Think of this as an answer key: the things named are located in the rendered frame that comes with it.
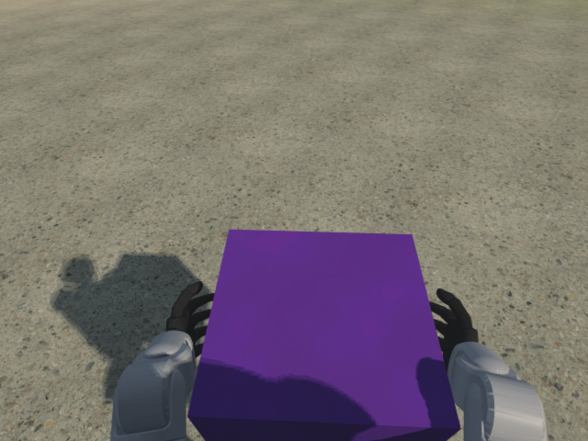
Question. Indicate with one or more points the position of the left robot hand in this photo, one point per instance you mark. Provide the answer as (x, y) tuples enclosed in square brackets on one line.
[(181, 316)]

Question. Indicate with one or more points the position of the carton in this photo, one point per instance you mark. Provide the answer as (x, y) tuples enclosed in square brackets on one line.
[(321, 336)]

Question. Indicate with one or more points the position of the right robot forearm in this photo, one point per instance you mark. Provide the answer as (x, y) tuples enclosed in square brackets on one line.
[(497, 404)]

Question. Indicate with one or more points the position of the right robot hand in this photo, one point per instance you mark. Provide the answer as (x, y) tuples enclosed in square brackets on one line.
[(458, 327)]

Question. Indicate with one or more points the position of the left robot forearm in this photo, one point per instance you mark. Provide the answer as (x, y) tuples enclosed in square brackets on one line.
[(150, 399)]

